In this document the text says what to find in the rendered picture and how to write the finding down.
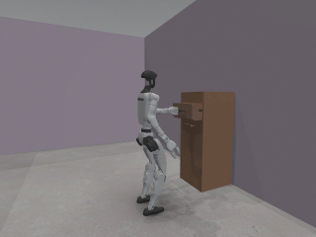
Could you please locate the right robot hand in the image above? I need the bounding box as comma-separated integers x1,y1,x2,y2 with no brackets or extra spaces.
164,139,181,159

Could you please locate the left robot foot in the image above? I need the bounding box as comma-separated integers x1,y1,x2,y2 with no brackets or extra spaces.
136,195,151,203

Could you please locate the cabinet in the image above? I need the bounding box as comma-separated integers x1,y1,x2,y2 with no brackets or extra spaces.
180,91,235,193

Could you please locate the robot right forearm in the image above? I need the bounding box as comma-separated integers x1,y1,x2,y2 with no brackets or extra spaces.
149,116,169,143

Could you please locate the left robot hand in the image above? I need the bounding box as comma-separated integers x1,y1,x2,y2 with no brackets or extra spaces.
169,107,179,116

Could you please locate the drawer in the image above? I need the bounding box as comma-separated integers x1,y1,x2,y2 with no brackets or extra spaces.
173,103,202,120

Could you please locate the right robot upper arm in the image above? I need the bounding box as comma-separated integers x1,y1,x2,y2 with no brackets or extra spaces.
146,93,160,124

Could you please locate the robot torso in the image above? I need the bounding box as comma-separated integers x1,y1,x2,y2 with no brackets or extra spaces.
137,90,158,146

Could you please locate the robot left forearm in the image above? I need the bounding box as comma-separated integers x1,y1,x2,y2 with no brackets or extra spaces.
156,108,169,115

